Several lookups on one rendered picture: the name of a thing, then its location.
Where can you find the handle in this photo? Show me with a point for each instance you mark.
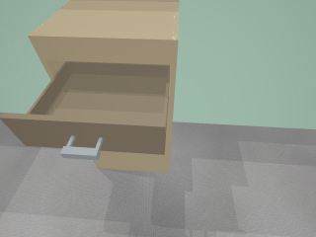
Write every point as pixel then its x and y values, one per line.
pixel 83 153

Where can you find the cabinet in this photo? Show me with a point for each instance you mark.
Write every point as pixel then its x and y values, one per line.
pixel 115 31

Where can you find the drawer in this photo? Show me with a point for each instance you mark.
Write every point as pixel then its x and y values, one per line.
pixel 125 103

